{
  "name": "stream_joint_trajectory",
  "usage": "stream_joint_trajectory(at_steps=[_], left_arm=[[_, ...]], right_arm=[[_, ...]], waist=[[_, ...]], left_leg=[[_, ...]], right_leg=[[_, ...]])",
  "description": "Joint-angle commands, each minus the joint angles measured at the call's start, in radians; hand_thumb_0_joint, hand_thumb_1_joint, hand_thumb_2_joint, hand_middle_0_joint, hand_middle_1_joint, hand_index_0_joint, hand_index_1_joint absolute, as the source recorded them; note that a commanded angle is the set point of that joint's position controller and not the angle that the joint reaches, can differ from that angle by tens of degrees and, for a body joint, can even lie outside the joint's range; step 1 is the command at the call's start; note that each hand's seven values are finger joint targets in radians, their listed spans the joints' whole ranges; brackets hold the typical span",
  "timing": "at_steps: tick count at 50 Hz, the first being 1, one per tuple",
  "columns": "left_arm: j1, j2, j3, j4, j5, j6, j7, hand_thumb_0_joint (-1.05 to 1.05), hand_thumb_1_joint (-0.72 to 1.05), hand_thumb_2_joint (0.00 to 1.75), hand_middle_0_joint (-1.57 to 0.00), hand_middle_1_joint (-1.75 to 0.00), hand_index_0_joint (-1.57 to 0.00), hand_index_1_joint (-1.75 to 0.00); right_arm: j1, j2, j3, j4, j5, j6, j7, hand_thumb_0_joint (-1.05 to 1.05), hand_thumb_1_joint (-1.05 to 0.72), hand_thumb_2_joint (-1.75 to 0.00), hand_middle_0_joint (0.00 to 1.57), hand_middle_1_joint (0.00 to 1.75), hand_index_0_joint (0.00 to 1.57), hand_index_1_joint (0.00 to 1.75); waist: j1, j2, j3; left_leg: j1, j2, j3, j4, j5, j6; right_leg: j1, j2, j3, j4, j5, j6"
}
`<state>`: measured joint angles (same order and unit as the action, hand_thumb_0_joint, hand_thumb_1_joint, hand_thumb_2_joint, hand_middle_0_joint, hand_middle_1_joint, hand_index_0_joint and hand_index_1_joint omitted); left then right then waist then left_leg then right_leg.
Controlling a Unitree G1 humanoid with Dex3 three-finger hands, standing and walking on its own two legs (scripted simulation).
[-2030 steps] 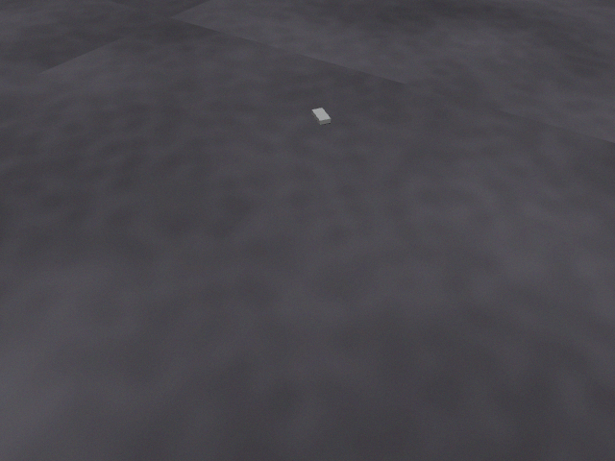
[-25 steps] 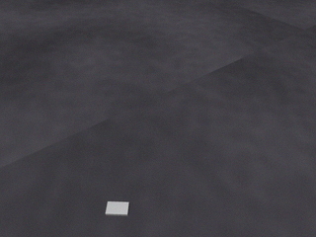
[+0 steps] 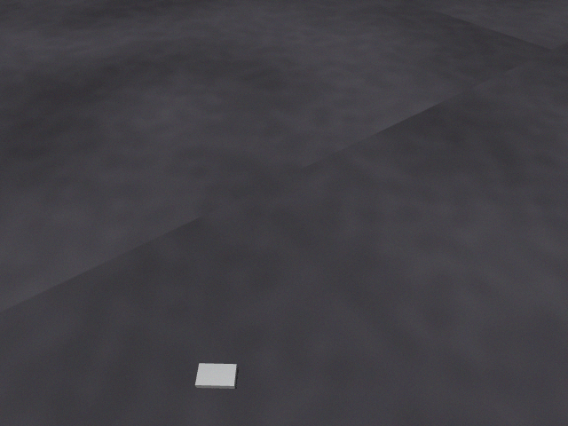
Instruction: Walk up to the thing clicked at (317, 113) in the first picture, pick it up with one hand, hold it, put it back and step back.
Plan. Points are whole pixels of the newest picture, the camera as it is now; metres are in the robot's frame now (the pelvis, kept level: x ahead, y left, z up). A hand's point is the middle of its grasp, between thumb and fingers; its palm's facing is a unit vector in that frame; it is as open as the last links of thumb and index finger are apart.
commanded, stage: stand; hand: left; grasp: from above
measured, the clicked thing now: (216, 375) +0.44 +0.25 -0.77
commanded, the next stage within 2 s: step back in 1.52 s
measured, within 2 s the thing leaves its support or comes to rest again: neither
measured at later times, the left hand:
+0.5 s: hand out of the picture +0.07 +0.23 -0.16, palm faces +0.00 -0.94 -0.33, open 7.4 cm
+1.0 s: hand out of the picture +0.10 +0.22 -0.15, palm faces +0.01 -0.94 -0.34, open 7.4 cm
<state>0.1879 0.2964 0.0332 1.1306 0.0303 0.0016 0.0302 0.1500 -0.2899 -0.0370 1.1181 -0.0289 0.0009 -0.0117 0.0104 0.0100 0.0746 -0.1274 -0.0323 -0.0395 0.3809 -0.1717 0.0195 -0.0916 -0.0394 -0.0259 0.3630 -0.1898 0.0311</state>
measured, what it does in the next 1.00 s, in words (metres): stands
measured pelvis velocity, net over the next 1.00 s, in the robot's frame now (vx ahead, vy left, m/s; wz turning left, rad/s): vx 0.03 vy -0.02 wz -0.01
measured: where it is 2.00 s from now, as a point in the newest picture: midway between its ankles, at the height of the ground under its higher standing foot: outside the picture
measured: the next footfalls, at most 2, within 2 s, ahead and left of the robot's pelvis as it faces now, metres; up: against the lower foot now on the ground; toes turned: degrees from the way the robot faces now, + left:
left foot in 1.82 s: +0.00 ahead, +0.13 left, +0.00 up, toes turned -2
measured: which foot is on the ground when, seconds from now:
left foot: down 0.00-1.00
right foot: down 0.00-1.00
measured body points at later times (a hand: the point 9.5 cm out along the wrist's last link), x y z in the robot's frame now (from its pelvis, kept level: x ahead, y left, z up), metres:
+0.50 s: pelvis +0.01 -0.01 +0.00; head +0.02 -0.02 +0.45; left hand +0.07 +0.28 -0.13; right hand +0.07 -0.30 -0.14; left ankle +0.03 +0.11 -0.75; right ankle +0.01 -0.14 -0.75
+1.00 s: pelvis +0.03 -0.02 +0.00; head +0.04 -0.03 +0.45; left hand +0.10 +0.27 -0.13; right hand +0.10 -0.31 -0.14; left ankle +0.03 +0.11 -0.75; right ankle +0.01 -0.14 -0.75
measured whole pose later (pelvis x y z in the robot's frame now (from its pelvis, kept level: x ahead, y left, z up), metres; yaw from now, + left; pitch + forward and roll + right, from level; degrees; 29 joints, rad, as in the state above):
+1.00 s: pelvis +0.03 -0.02 +0.00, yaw +0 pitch -3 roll +0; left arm 0.10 0.31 0.03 1.14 0.01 0.00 0.01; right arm 0.10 -0.32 -0.01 1.14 -0.02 -0.01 -0.01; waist 0.00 0.01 0.06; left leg -0.09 0.00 -0.04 0.31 -0.17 -0.01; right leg -0.07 -0.01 -0.03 0.32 -0.20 0.00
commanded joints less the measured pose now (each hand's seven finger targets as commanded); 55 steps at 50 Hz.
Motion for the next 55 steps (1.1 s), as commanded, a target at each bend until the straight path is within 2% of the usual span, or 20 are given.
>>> stream_joint_trajectory(at_steps=[1,3,4,5,12,17,20,22,26,28,30,36,39,42,43,45,49,52,54,55], left_arm=[[-0.044,0.186,0.029,-0.056,-0.005,-0.026,0.009,0.0,0.9,0.9,-0.2,-0.3,-0.2,-0.3],[-0.048,0.19,0.029,-0.054,-0.005,-0.025,0.006,0.0,0.9,0.9,-0.2,-0.3,-0.2,-0.3],[-0.053,0.189,0.029,-0.055,-0.006,-0.026,0.007,0.0,0.9,0.9,-0.2,-0.3,-0.2,-0.3],[-0.054,0.191,0.028,-0.05,-0.006,-0.025,0.006,0.0,0.9,0.9,-0.2,-0.3,-0.2,-0.3],[-0.065,0.191,0.028,-0.042,-0.009,-0.027,0.004,0.0,0.9,0.9,-0.2,-0.3,-0.2,-0.3],[-0.073,0.2,0.03,-0.038,-0.012,-0.023,-0.002,0.0,0.9,0.9,-0.2,-0.3,-0.2,-0.3],[-0.081,0.198,0.029,-0.038,-0.009,-0.023,-0.003,0.0,0.9,0.9,-0.2,-0.3,-0.2,-0.3],[-0.089,0.198,0.029,-0.043,-0.009,-0.027,-0.003,0.0,0.9,0.9,-0.2,-0.3,-0.2,-0.3],[-0.102,0.209,0.032,-0.039,-0.015,-0.026,-0.004,0.0,0.9,0.9,-0.2,-0.3,-0.2,-0.3],[-0.095,0.202,0.027,-0.039,-0.012,-0.028,-0.005,0.0,0.9,0.9,-0.2,-0.3,-0.2,-0.3],[-0.103,0.208,0.029,-0.038,-0.013,-0.029,-0.006,0.0,0.9,0.9,-0.2,-0.3,-0.2,-0.3],[-0.109,0.214,0.029,-0.04,-0.018,-0.03,-0.006,0.0,0.9,0.9,-0.2,-0.3,-0.2,-0.3],[-0.103,0.218,0.03,-0.042,-0.019,-0.031,-0.008,0.0,0.9,0.9,-0.2,-0.3,-0.2,-0.3],[-0.106,0.215,0.03,-0.043,-0.02,-0.029,-0.006,0.0,0.9,0.9,-0.2,-0.3,-0.2,-0.3],[-0.112,0.216,0.03,-0.04,-0.02,-0.028,-0.007,0.0,0.9,0.9,-0.2,-0.3,-0.2,-0.3],[-0.113,0.221,0.032,-0.041,-0.019,-0.028,-0.008,0.0,0.9,0.9,-0.2,-0.3,-0.2,-0.3],[-0.111,0.219,0.029,-0.041,-0.016,-0.029,-0.007,0.0,0.9,0.9,-0.2,-0.3,-0.2,-0.3],[-0.119,0.226,0.031,-0.049,-0.018,-0.031,-0.008,0.0,0.9,0.9,-0.2,-0.3,-0.2,-0.3],[-0.118,0.227,0.03,-0.048,-0.018,-0.03,-0.009,0.0,0.9,0.9,-0.2,-0.3,-0.2,-0.3],[-0.118,0.223,0.029,-0.049,-0.019,-0.032,-0.008,0.0,0.9,0.9,-0.2,-0.3,-0.2,-0.3]], right_arm=[[-0.035,-0.184,-0.027,-0.056,0.006,-0.021,-0.012,0.0,-0.9,-0.9,0.2,0.3,0.2,0.3],[-0.039,-0.192,-0.026,-0.053,0.008,-0.02,-0.012,0.0,-0.9,-0.9,0.2,0.3,0.2,0.3],[-0.038,-0.19,-0.025,-0.052,0.006,-0.021,-0.012,0.0,-0.9,-0.9,0.2,0.3,0.2,0.3],[-0.041,-0.19,-0.024,-0.049,0.007,-0.02,-0.012,0.0,-0.9,-0.9,0.2,0.3,0.2,0.3],[-0.048,-0.205,-0.02,-0.041,0.01,-0.024,-0.014,0.0,-0.9,-0.9,0.2,0.3,0.2,0.3],[-0.048,-0.21,-0.017,-0.038,0.01,-0.026,-0.013,0.0,-0.9,-0.9,0.2,0.3,0.2,0.3],[-0.054,-0.208,-0.015,-0.036,0.011,-0.027,-0.012,0.0,-0.9,-0.9,0.2,0.3,0.2,0.3],[-0.054,-0.213,-0.016,-0.036,0.011,-0.029,-0.012,0.0,-0.9,-0.9,0.2,0.3,0.2,0.3],[-0.049,-0.209,-0.013,-0.031,0.01,-0.027,-0.012,0.0,-0.9,-0.9,0.2,0.3,0.2,0.3],[-0.061,-0.217,-0.015,-0.035,0.013,-0.028,-0.011,0.0,-0.9,-0.9,0.2,0.3,0.2,0.3],[-0.054,-0.211,-0.011,-0.03,0.012,-0.027,-0.011,0.0,-0.9,-0.9,0.2,0.3,0.2,0.3],[-0.055,-0.221,-0.01,-0.027,0.012,-0.029,-0.013,0.0,-0.9,-0.9,0.2,0.3,0.2,0.3],[-0.058,-0.224,-0.009,-0.028,0.013,-0.035,-0.013,0.0,-0.9,-0.9,0.2,0.3,0.2,0.3],[-0.063,-0.227,-0.008,-0.028,0.014,-0.034,-0.015,0.0,-0.9,-0.9,0.2,0.3,0.2,0.3],[-0.054,-0.223,-0.004,-0.023,0.014,-0.032,-0.015,0.0,-0.9,-0.9,0.2,0.3,0.2,0.3],[-0.06,-0.23,-0.007,-0.028,0.014,-0.033,-0.015,0.0,-0.9,-0.9,0.2,0.3,0.2,0.3],[-0.063,-0.229,-0.006,-0.031,0.014,-0.029,-0.013,0.0,-0.9,-0.9,0.2,0.3,0.2,0.3],[-0.068,-0.236,-0.007,-0.035,0.014,-0.032,-0.014,0.0,-0.9,-0.9,0.2,0.3,0.2,0.3],[-0.073,-0.231,-0.006,-0.034,0.016,-0.032,-0.012,0.0,-0.9,-0.9,0.2,0.3,0.2,0.3],[-0.079,-0.243,-0.008,-0.036,0.015,-0.033,-0.012,0.0,-0.9,-0.9,0.2,0.3,0.2,0.3]], waist=[[-0.004,-0.003,-0.024],[-0.003,-0.002,-0.023],[-0.004,0.009,-0.044],[-0.002,0.0,-0.02],[-0.001,0.004,-0.045],[-0.002,0.006,-0.038],[-0.001,0.001,-0.028],[-0.004,0.0,-0.066],[-0.009,-0.001,-0.056],[-0.006,-0.012,-0.069],[-0.009,-0.013,-0.053],[-0.008,0.005,-0.094],[-0.007,0.009,-0.119],[-0.004,0.01,-0.119],[-0.009,-0.001,-0.1],[-0.01,-0.005,-0.112],[-0.01,-0.014,-0.079],[-0.009,-0.003,-0.117],[-0.008,-0.004,-0.089],[-0.005,0.006,-0.107]], left_leg=[[-0.012,0.115,-0.111,-0.098,0.021,0.009],[-0.02,0.115,-0.11,-0.105,-0.002,0.007],[-0.013,0.118,-0.105,-0.099,0.025,0.01],[-0.037,0.117,-0.11,-0.105,0.015,0.009],[-0.003,0.128,-0.102,-0.099,0.082,0.012],[-0.02,0.125,-0.102,-0.123,0.02,0.004],[-0.023,0.131,-0.108,-0.125,0.03,0.004],[0.003,0.134,-0.1,-0.107,0.097,0.007],[-0.005,0.131,-0.099,-0.115,0.066,0.005],[0.021,0.137,-0.096,-0.105,0.108,0.007],[-0.003,0.134,-0.097,-0.111,0.081,0.004],[0.014,0.139,-0.091,-0.1,0.164,0.002],[0.049,0.146,-0.085,-0.089,0.24,0.001],[0.05,0.149,-0.084,-0.087,0.259,0.003],[0.032,0.146,-0.086,-0.1,0.23,-0.002],[0.051,0.148,-0.084,-0.093,0.237,0.001],[0.026,0.147,-0.088,-0.104,0.197,-0.001],[0.046,0.15,-0.079,-0.09,0.235,0.001],[0.03,0.147,-0.087,-0.107,0.214,-0.007],[0.042,0.151,-0.084,-0.096,0.228,-0.002]], right_leg=[[-0.027,-0.082,0.086,-0.086,-0.014,-0.037],[-0.027,-0.079,0.087,-0.089,-0.031,-0.037],[-0.008,-0.084,0.087,-0.086,0.001,-0.039],[-0.01,-0.081,0.086,-0.091,-0.015,-0.038],[0.005,-0.089,0.091,-0.094,0.043,-0.041],[-0.003,-0.081,0.085,-0.093,0.005,-0.041],[-0.009,-0.08,0.083,-0.094,-0.004,-0.043],[0.012,-0.087,0.089,-0.095,0.047,-0.043],[0.006,-0.085,0.088,-0.096,0.027,-0.043],[0.006,-0.089,0.089,-0.103,0.052,-0.043],[0.004,-0.087,0.089,-0.104,0.032,-0.045],[0.039,-0.091,0.088,-0.089,0.117,-0.045],[0.048,-0.093,0.085,-0.075,0.196,-0.047],[0.053,-0.094,0.08,-0.07,0.211,-0.046],[0.044,-0.09,0.082,-0.077,0.179,-0.042],[0.045,-0.093,0.084,-0.077,0.192,-0.043],[0.034,-0.09,0.08,-0.092,0.152,-0.041],[0.061,-0.097,0.086,-0.08,0.208,-0.046],[0.047,-0.09,0.076,-0.088,0.175,-0.045],[0.057,-0.095,0.084,-0.086,0.198,-0.045]])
